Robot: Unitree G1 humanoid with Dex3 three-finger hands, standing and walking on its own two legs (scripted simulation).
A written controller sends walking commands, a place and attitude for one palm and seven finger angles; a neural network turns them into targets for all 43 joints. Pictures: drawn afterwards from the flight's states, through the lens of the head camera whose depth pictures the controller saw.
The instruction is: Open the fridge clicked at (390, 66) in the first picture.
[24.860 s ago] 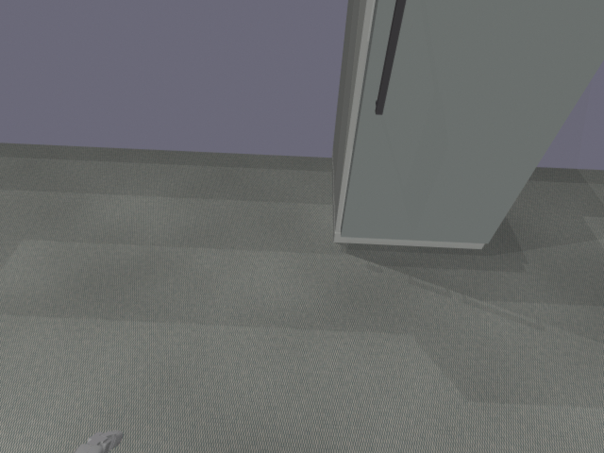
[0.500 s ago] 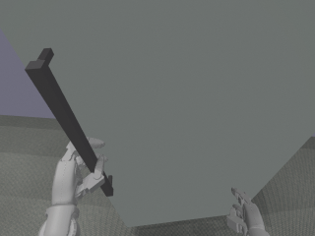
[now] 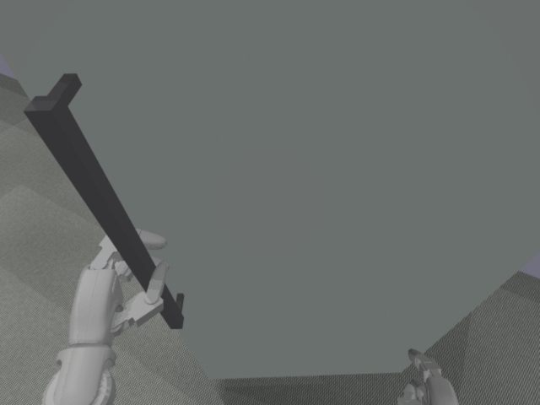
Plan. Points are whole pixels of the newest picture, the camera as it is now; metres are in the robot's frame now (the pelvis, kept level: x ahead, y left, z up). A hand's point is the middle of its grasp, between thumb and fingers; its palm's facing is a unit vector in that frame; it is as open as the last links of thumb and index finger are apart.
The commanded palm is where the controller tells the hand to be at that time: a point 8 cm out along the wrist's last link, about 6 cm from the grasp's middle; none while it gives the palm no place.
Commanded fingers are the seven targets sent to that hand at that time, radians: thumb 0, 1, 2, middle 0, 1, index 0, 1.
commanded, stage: walk backward, drawing the door open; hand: left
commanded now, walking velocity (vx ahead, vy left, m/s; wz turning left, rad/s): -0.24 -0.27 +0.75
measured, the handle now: (141, 244) +0.28 +0.17 +0.14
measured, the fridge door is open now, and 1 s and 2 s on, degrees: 30 73 75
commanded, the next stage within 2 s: stop walking and hold the door back in 1.00 s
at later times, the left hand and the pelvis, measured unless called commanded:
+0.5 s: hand out of the picture +0.04 +0.07 +0.11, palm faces +0.57 -0.75 -0.33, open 6.2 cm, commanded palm -0.01 +0.10 +0.11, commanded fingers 0.00 0.90 0.90 -0.45 -1.40 -0.45 -1.40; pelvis -0.11 -0.19 +0.00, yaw +20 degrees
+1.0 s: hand out of the picture -0.11 -0.07 +0.11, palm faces +0.78 -0.56 -0.29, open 6.2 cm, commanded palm -0.17 -0.06 +0.11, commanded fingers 0.00 0.90 0.90 -0.45 -1.40 -0.45 -1.40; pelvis -0.16 -0.36 +0.00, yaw +42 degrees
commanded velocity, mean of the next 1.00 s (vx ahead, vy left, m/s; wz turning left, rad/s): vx -0.24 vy -0.22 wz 0.73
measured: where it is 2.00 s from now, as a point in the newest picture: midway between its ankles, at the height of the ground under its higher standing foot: outside the picture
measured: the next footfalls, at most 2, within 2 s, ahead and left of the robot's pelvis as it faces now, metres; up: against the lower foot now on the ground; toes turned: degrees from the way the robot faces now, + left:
left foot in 0.04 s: +0.01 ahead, +0.09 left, +0.00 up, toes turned +5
right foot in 0.40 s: -0.02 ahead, -0.27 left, +0.00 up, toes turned +16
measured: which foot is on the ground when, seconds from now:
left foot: up 0.00-0.02, down 0.04-0.38, up 0.40-0.72, down 0.74-1.00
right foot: down 0.00-0.04, up 0.06-0.38, down 0.40-0.74, up 0.76-1.00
